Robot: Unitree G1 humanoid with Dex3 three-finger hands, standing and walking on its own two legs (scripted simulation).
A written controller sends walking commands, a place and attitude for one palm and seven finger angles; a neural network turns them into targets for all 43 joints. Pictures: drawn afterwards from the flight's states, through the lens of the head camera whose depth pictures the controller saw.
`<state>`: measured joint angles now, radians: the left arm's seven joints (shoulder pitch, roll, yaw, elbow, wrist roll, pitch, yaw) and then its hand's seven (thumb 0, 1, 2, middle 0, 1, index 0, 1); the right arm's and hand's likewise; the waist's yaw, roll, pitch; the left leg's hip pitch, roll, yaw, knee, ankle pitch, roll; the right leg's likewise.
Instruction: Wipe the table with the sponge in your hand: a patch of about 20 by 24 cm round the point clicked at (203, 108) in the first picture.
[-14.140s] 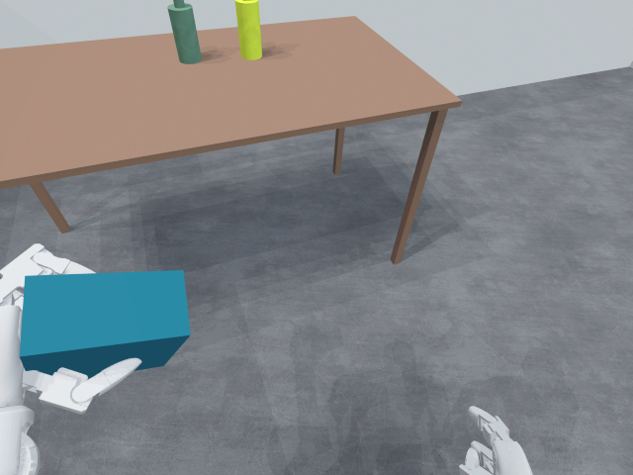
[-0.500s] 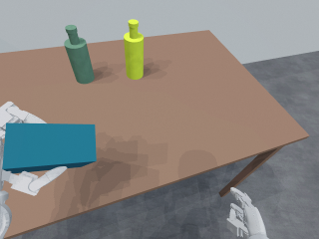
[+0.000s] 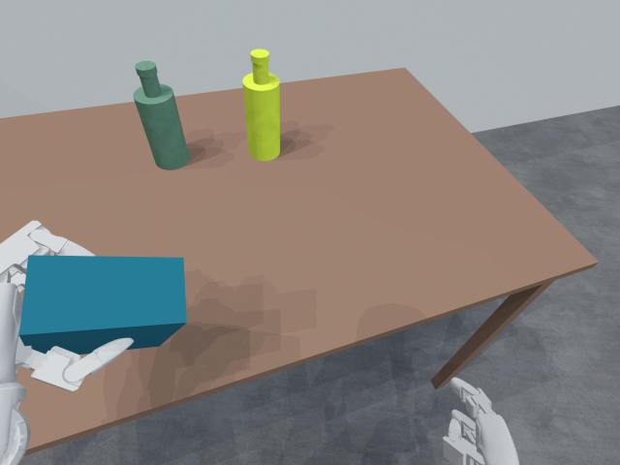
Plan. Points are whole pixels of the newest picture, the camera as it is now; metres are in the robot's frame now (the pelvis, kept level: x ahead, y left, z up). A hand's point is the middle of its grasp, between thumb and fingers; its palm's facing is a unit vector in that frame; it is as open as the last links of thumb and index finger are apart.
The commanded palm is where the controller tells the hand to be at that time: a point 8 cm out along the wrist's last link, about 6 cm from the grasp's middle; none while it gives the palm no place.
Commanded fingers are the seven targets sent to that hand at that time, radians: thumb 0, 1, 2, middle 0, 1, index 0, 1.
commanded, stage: turn the palm down, sponge in hand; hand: left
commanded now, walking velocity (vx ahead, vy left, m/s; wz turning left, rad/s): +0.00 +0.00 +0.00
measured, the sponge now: (128, 308) +0.24 +0.21 +0.13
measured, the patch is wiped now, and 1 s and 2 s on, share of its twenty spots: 0.00 0.00 0.00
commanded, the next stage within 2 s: none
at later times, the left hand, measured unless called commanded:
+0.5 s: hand (66, 335) +0.19 +0.24 +0.16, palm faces +0.43 -0.65 -0.63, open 10.3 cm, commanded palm +0.16 +0.27 +0.18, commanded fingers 0.00 0.10 1.30 -1.20 -1.60 -1.20 -1.60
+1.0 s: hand (79, 307) +0.22 +0.24 +0.16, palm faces +0.29 -0.39 -0.87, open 10.3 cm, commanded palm +0.18 +0.25 +0.20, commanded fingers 0.00 0.10 1.30 -1.20 -1.60 -1.20 -1.60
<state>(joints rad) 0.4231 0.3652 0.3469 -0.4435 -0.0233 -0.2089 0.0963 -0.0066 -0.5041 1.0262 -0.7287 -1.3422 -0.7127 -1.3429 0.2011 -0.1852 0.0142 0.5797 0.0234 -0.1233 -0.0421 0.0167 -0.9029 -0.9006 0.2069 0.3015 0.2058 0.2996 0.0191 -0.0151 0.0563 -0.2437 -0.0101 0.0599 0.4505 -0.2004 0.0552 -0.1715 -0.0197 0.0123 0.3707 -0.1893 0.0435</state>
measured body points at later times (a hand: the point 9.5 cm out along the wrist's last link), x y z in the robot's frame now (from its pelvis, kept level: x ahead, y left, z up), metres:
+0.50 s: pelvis -0.01 -0.06 -0.02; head +0.00 -0.06 +0.43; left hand +0.16 +0.27 +0.19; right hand +0.23 -0.26 -0.09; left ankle +0.03 +0.08 -0.74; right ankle +0.00 -0.15 -0.74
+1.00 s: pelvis +0.01 -0.08 -0.03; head +0.02 -0.12 +0.42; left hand +0.20 +0.25 +0.21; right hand +0.21 -0.32 -0.12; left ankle +0.03 +0.08 -0.74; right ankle +0.00 -0.15 -0.74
